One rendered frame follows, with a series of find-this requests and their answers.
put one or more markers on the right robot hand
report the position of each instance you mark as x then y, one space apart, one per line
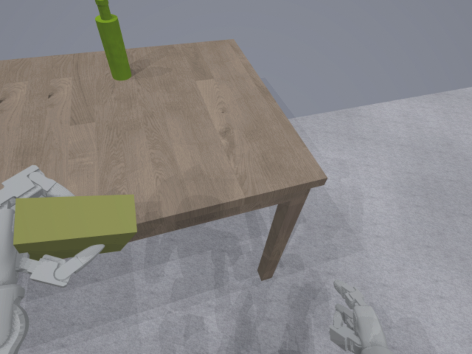
363 326

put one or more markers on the robot left forearm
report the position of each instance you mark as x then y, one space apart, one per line
14 321

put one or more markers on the table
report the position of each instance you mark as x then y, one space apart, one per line
193 134

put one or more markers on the sponge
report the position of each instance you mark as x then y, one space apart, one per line
64 226

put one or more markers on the left robot hand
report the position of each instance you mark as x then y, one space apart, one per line
32 183

